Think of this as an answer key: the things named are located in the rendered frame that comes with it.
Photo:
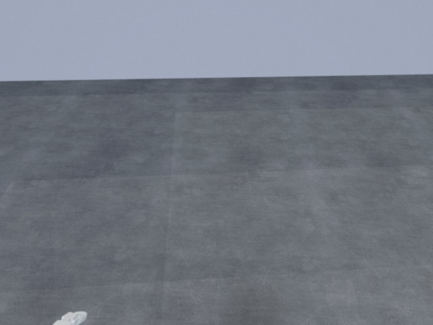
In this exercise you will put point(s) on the robot left hand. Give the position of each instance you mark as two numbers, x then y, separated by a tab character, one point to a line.
72	318

